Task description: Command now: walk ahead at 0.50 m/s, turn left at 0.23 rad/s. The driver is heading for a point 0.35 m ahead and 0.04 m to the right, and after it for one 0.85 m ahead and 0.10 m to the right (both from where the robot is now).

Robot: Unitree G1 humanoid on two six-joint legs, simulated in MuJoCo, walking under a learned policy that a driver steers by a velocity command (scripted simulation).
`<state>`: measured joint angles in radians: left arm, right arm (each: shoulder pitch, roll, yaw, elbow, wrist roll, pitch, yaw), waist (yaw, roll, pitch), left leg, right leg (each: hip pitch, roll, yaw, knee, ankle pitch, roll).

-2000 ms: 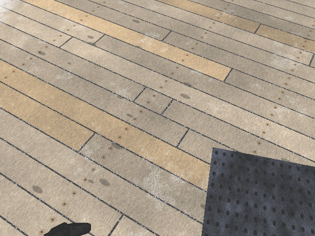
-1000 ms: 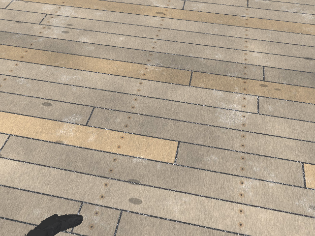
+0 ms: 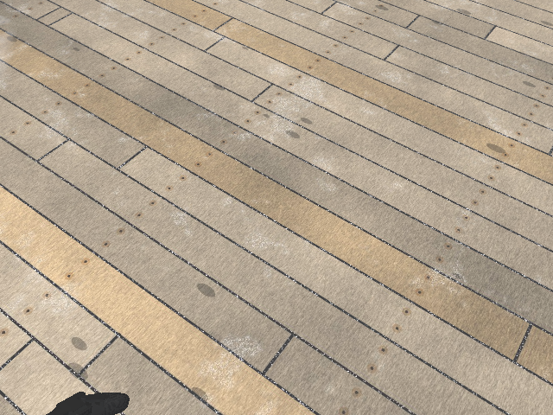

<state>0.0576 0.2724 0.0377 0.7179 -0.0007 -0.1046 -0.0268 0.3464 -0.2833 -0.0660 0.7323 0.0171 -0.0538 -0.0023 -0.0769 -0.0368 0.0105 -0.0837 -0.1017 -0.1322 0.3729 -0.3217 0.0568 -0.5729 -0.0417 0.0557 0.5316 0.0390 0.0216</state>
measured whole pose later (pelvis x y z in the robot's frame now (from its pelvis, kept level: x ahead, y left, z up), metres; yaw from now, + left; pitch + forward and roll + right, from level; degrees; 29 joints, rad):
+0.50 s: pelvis +0.21 -0.02 +0.00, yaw +2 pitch +1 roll -2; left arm 0.26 0.26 0.04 0.87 -0.01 -0.05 -0.01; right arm 0.13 -0.25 -0.04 0.69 -0.01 -0.03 -0.01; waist 0.05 0.04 0.02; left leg -0.41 0.03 -0.04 0.50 -0.04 0.01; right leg -0.14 0.06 -0.02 0.40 -0.28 -0.03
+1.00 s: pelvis +0.26 +0.00 -0.01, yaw +1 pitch +0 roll +1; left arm 0.29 0.25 0.03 0.98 -0.01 -0.01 0.03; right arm 0.18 -0.23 -0.06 0.83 0.01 -0.01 -0.01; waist 0.02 -0.01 -0.01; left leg -0.35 -0.04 0.01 0.60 -0.26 0.03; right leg -0.12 -0.02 0.02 0.57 -0.46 -0.03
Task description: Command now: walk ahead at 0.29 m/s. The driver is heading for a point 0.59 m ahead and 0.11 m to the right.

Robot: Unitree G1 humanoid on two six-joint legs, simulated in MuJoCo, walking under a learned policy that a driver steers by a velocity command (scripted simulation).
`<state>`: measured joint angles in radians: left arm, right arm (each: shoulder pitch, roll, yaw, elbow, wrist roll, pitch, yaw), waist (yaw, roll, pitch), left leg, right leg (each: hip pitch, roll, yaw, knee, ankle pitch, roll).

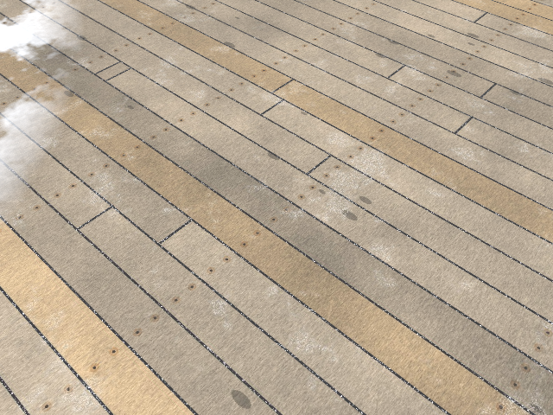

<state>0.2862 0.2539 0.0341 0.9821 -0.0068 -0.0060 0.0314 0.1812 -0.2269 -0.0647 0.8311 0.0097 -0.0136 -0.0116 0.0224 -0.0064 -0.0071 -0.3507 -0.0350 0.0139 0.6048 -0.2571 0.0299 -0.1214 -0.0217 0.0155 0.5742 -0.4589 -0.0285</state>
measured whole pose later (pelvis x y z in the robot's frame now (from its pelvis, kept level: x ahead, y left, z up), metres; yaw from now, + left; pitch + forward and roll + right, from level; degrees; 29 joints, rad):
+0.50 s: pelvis +0.16 +0.05 +0.02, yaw -4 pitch -1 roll +1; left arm 0.25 0.27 0.08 0.92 -0.04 -0.05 0.02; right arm 0.28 -0.22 -0.05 0.92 -0.01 -0.10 0.02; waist -0.02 -0.04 0.02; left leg -0.10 -0.05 0.13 0.31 -0.19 0.06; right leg -0.58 -0.10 0.07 1.13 -0.22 -0.05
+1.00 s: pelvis +0.41 -0.06 +0.01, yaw -20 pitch +1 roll +0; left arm 0.19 0.26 0.07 0.77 0.00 -0.05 -0.03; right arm 0.17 -0.30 -0.06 0.85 0.01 -0.11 -0.01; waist 0.01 0.02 0.08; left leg -0.49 0.10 -0.04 1.22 -0.38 -0.01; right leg -0.32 0.09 -0.02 0.45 -0.14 -0.09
